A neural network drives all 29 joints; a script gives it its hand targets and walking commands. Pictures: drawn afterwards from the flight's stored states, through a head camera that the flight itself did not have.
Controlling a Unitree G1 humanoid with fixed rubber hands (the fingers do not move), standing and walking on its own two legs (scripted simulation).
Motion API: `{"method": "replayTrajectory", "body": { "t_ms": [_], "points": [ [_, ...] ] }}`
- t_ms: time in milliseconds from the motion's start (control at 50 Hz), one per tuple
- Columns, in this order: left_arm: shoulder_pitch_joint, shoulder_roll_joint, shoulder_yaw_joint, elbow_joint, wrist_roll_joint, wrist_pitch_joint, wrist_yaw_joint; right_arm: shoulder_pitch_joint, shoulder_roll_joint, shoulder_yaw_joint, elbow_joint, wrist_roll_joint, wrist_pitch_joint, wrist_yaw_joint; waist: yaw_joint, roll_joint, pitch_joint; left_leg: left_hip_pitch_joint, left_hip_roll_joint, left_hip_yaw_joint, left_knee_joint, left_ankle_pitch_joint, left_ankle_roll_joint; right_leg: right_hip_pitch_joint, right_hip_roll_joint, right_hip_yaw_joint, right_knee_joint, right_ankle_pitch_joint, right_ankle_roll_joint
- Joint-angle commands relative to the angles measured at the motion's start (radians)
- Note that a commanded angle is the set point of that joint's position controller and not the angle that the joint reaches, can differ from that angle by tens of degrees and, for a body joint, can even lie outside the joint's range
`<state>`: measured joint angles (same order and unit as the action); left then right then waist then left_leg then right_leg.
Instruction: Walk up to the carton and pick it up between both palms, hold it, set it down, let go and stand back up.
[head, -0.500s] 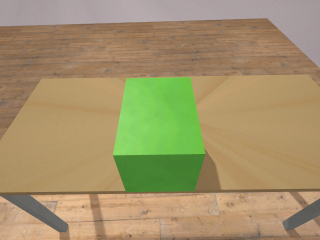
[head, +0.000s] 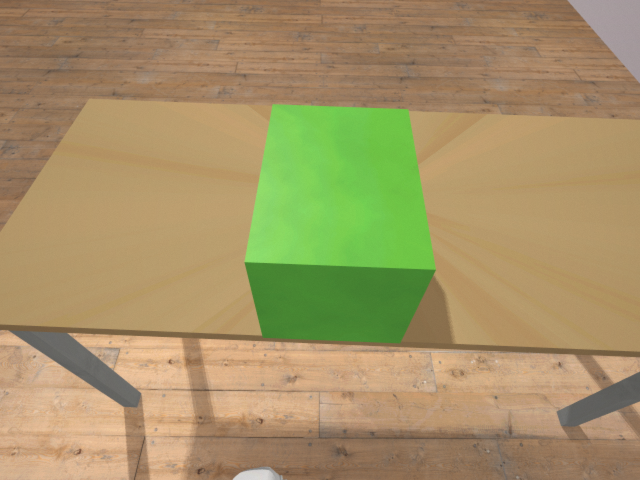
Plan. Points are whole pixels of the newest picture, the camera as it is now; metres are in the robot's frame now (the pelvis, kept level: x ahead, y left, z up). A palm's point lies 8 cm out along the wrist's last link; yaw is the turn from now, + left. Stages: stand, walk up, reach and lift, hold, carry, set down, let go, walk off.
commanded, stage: walk up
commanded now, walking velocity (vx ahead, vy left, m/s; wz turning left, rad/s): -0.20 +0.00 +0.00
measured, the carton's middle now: (335, 222) +0.48 -0.01 -0.01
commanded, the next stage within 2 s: none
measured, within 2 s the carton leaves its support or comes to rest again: neither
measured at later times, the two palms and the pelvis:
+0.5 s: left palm out of the picture +0.03 +0.22 -0.14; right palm out of the picture -0.08 -0.25 -0.11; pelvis -0.04 -0.02 +0.01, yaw -1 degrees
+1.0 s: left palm out of the picture -0.02 +0.14 -0.14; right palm out of the picture -0.06 -0.28 -0.13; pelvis -0.03 -0.07 +0.01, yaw -1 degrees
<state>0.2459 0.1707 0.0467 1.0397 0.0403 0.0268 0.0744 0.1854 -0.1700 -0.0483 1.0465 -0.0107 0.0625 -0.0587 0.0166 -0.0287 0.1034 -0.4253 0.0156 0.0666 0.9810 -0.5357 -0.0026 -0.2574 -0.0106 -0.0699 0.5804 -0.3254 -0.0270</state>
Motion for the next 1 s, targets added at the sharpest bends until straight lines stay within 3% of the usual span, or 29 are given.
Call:
{"method": "replayTrajectory", "body": {
  "t_ms": [0, 20, 40, 60, 80, 100, 120, 160, 180, 240, 340, 420, 440, 460, 480, 500, 520, 540, 560, 580, 600, 620, 700, 800, 840, 860, 880, 900, 980],
  "points": [
    [-0.014, 0.154, 0.035, -0.053, 0.001, 0.003, 0.004, 0.112, -0.042, -0.011, -0.03, 0.009, -0.023, -0.004, -0.036, -0.079, -0.124, 0.041, 0.043, -0.054, -0.231, 0.086, -0.01, 0.125, -0.265, 0.194, -0.064, 0.843, -0.13],
    [-0.049, 0.176, 0.043, -0.042, -0.009, 0.029, -0.007, 0.225, -0.051, -0.019, -0.012, 0.014, -0.042, -0.017, -0.129, -0.191, -0.164, 0.138, 0.111, -0.045, -0.509, 0.3, -0.011, 0.165, -0.125, 0.079, 0.039, 0.624, -0.077],
    [-0.036, 0.122, 0.037, -0.038, -0.001, 0.036, -0.024, 0.316, -0.102, -0.036, 0.046, 0.002, -0.058, -0.017, -0.147, -0.034, -0.203, 0.365, 0.092, -0.027, -0.662, 0.465, -0.054, 0.004, -0.019, 0.021, 0.145, 0.158, -0.041],
    [-0.023, 0.096, 0.038, -0.057, 0.002, 0.036, -0.031, 0.351, -0.156, -0.047, 0.052, -0.019, -0.063, -0.022, -0.124, 0.149, -0.141, 0.54, 0.268, -0.278, -0.669, 0.38, -0.041, -0.358, 0.035, 0.054, 0.32, -0.221, -0.007],
    [0.112, 0.039, 0.028, -0.044, 0.019, 0.033, -0.023, 0.314, -0.24, -0.05, 0.008, -0.015, -0.057, -0.029, -0.037, 0.285, -0.129, 0.466, 0.506, -0.483, -0.651, 0.513, 0.011, -0.429, 0.01, 0.121, 0.448, -0.288, 0.022],
    [0.136, 0.063, 0.027, -0.066, 0.0, 0.037, -0.03, 0.256, -0.299, -0.057, -0.021, -0.027, -0.042, -0.034, -0.079, 0.478, -0.149, 0.275, 0.603, -0.604, -0.766, 0.421, 0.201, -0.359, 0.007, 0.138, 0.524, -0.305, 0.024],
    [-0.032, 0.123, 0.039, -0.114, 0.001, 0.032, -0.044, 0.209, -0.212, -0.041, -0.025, -0.06, -0.034, -0.02, -0.09, 0.42, -0.009, 0.106, 0.535, -0.655, -0.856, 0.281, 0.209, -0.35, -0.001, 0.174, 0.597, -0.216, 0.028],
    [-0.067, 0.159, 0.072, -0.085, -0.005, 0.024, -0.072, 0.102, -0.15, -0.013, -0.058, -0.033, -0.043, -0.01, -0.029, 0.136, 0.051, 0.123, 0.335, -0.287, -0.743, 0.351, 0.079, -0.355, 0.002, 0.193, 0.586, -0.051, 0.042],
    [0.002, 0.132, 0.067, -0.061, -0.004, 0.031, -0.082, 0.052, -0.191, -0.026, -0.083, -0.018, -0.053, -0.012, 0.006, 0.149, 0.014, 0.152, 0.313, -0.212, -0.715, 0.465, 0.062, -0.341, 0.013, 0.16, 0.59, -0.006, 0.053],
    [0.036, 0.094, 0.058, -0.046, -0.005, 0.04, -0.083, 0.153, -0.148, -0.017, -0.055, -0.02, -0.081, 0.008, -0.014, 0.173, -0.061, 0.199, 0.277, -0.167, -0.681, 0.636, 0.072, -0.268, 0.024, 0.116, 0.621, 0.048, 0.081],
    [-0.038, 0.094, 0.05, -0.08, -0.019, 0.054, -0.082, 0.213, -0.163, -0.019, -0.046, -0.031, -0.096, 0.014, -0.048, 0.259, -0.043, 0.24, 0.274, -0.151, -0.695, 0.578, 0.092, -0.267, -0.011, 0.074, 0.431, 0.049, 0.123],
    [-0.099, 0.098, 0.04, -0.116, -0.024, 0.051, -0.075, 0.276, -0.21, -0.043, -0.034, -0.035, -0.084, 0.011, -0.097, 0.316, -0.059, 0.3, 0.33, -0.204, -0.689, 0.574, 0.148, -0.226, -0.032, 0.04, 0.233, -0.075, 0.129],
    [-0.089, 0.004, 0.008, -0.129, -0.04, 0.023, -0.083, 0.258, -0.064, 0.007, 0.001, -0.007, -0.073, 0.016, -0.039, 0.389, -0.13, 0.229, 0.153, -0.082, -0.68, 0.415, 0.138, -0.018, -0.016, 0.059, 0.021, -0.111, 0.089],
    [-0.088, 0.029, 0.014, -0.119, -0.044, 0.005, -0.079, 0.241, -0.086, -0.001, -0.008, -0.013, -0.061, 0.017, -0.045, 0.38, -0.111, 0.235, 0.115, -0.046, -0.65, 0.404, 0.123, 0.014, 0.037, -0.017, -0.079, -0.069, 0.086],
    [0.023, 0.049, 0.021, -0.068, -0.039, -0.007, -0.068, 0.2, -0.146, -0.017, -0.021, -0.016, -0.057, 0.017, 0.007, 0.338, -0.108, 0.235, 0.138, -0.049, -0.585, 0.457, 0.118, 0.101, 0.043, -0.047, -0.236, 0.082, 0.074],
    [0.128, 0.087, 0.029, -0.012, -0.039, -0.019, -0.051, 0.19, -0.161, -0.026, -0.033, -0.026, -0.058, 0.022, 0.033, 0.235, -0.119, 0.225, 0.147, -0.063, -0.513, 0.469, 0.093, 0.182, 0.013, -0.015, -0.352, 0.231, 0.083],
    [0.164, 0.12, 0.026, 0.01, -0.028, -0.036, -0.041, 0.252, -0.104, -0.015, -0.027, -0.025, -0.06, 0.032, -0.005, 0.058, -0.143, 0.107, 0.135, -0.052, -0.459, 0.333, 0.051, 0.305, -0.094, 0.105, -0.336, 0.276, 0.097],
    [0.146, 0.187, 0.026, -0.024, -0.026, -0.043, -0.038, 0.336, -0.018, 0.007, -0.034, -0.025, -0.053, 0.036, -0.044, -0.22, -0.138, -0.053, 0.086, -0.013, -0.352, -0.01, -0.004, 0.349, -0.334, 0.359, -0.352, 0.369, 0.075],
    [0.083, 0.224, 0.025, -0.024, -0.032, -0.039, -0.041, 0.304, -0.01, 0.008, -0.029, 0.004, -0.031, 0.022, -0.014, -0.346, -0.085, 0.085, 0.079, -0.054, -0.342, -0.035, 0.005, 0.034, -0.366, 0.345, -0.388, 0.154, -0.052],
    [-0.021, 0.158, 0.018, -0.054, -0.015, -0.036, -0.056, 0.237, -0.062, 0.003, -0.034, 0.008, -0.018, 0.027, -0.018, -0.338, 0.017, 0.116, 0.074, -0.069, -0.292, 0.015, 0.008, -0.089, -0.301, 0.352, -0.47, -0.1, -0.071],
    [-0.078, 0.076, -0.011, -0.075, -0.013, -0.045, -0.061, 0.211, -0.08, -0.007, -0.022, 0.005, -0.015, 0.038, -0.04, -0.234, 0.078, 0.07, 0.055, -0.064, -0.251, 0.09, 0.016, -0.046, -0.223, 0.265, -0.463, -0.061, -0.041],
    [-0.089, 0.066, -0.017, -0.078, -0.008, -0.05, -0.053, 0.243, -0.058, -0.006, 0.001, -0.001, -0.017, 0.045, -0.065, -0.213, 0.054, 0.028, 0.035, -0.053, -0.227, 0.127, 0.019, 0.022, -0.183, 0.195, -0.422, 0.088, -0.029],
    [0.024, 0.04, -0.03, -0.027, -0.035, -0.074, -0.047, 0.279, -0.03, 0.0, 0.04, -0.017, -0.023, 0.034, -0.059, -0.153, -0.046, 0.106, 0.031, -0.054, -0.225, 0.154, 0.008, 0.088, -0.186, 0.151, -0.345, 0.39, -0.074],
    [0.03, 0.063, -0.032, -0.01, -0.021, -0.063, -0.034, 0.208, -0.023, 0.015, 0.031, 0.0, -0.037, 0.017, -0.035, -0.129, -0.04, 0.167, 0.029, -0.047, -0.476, 0.186, 0.012, 0.103, -0.209, 0.198, -0.292, 0.357, -0.131],
    [0.024, 0.077, -0.024, -0.003, -0.035, -0.057, -0.035, 0.261, -0.014, 0.026, 0.06, -0.001, -0.055, 0.013, -0.063, -0.049, -0.069, 0.311, 0.06, -0.071, -0.667, 0.466, 0.014, 0.087, -0.189, 0.186, -0.245, 0.409, -0.088],
    [0.045, 0.065, -0.025, -0.001, -0.04, -0.059, -0.039, 0.273, -0.044, 0.023, 0.069, -0.007, -0.066, 0.011, -0.043, 0.001, -0.094, 0.374, 0.1, -0.114, -0.655, 0.561, 0.018, 0.065, -0.158, 0.17, -0.217, 0.395, -0.062],
    [0.097, 0.038, -0.026, 0.005, -0.043, -0.056, -0.043, 0.242, -0.082, 0.019, 0.067, -0.002, -0.072, 0.013, 0.011, 0.069, -0.08, 0.35, 0.122, -0.145, -0.621, 0.622, 0.033, 0.052, -0.104, 0.138, -0.241, 0.277, -0.045],
    [0.103, -0.006, -0.038, 0.021, -0.043, -0.051, -0.042, 0.203, -0.059, 0.024, 0.079, 0.006, -0.072, 0.02, 0.013, 0.17, -0.026, 0.237, 0.106, -0.137, -0.632, 0.541, 0.04, 0.11, -0.083, 0.117, -0.286, 0.2, -0.033],
    [0.097, 0.054, -0.023, 0.05, -0.035, -0.046, -0.042, 0.203, -0.013, 0.038, 0.078, 0.0, -0.082, 0.017, -0.012, 0.129, -0.016, 0.269, 0.095, -0.121, -0.667, 0.532, 0.033, 0.129, -0.087, 0.12, -0.252, 0.279, -0.028]
  ]
}}
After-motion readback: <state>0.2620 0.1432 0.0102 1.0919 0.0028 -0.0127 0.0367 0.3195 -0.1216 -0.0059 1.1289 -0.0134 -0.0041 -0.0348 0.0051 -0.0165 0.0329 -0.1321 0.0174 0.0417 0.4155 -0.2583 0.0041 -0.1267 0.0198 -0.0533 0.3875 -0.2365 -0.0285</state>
